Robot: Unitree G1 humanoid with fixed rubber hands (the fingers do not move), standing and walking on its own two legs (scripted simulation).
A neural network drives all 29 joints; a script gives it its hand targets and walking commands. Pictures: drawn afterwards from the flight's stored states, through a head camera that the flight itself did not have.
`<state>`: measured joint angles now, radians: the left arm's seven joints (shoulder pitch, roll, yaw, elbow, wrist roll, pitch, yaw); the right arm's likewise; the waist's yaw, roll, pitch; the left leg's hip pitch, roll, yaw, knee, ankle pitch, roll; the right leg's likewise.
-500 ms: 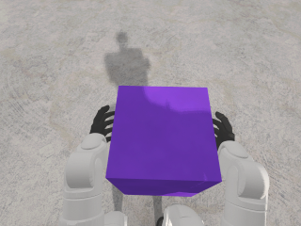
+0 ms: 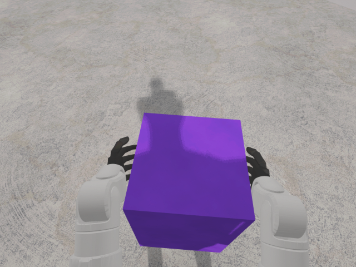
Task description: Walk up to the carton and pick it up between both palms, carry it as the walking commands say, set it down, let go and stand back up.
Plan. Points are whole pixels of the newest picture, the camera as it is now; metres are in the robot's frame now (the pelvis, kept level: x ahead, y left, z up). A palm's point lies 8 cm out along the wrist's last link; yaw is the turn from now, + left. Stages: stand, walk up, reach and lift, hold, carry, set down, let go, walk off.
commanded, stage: carry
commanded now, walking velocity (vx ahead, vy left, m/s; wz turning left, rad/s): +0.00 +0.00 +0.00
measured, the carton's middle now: (185, 188) +0.28 -0.02 +0.01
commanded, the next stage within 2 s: none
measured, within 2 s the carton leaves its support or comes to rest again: neither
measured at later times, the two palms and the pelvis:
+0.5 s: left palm (132, 102) +0.56 +0.12 +0.02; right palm (225, 90) +0.58 -0.16 +0.03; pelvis +0.30 -0.05 -0.03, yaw +5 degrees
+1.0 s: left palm (144, 40) +1.02 +0.12 -0.02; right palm (206, 28) +1.06 -0.17 -0.01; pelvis +0.76 -0.06 -0.03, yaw +5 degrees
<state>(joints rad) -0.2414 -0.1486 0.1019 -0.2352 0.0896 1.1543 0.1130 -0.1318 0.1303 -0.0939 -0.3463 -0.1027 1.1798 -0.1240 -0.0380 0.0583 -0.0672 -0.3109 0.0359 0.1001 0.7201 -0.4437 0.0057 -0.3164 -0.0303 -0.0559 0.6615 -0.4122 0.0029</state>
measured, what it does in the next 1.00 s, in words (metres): walks ahead: left foot, then right foot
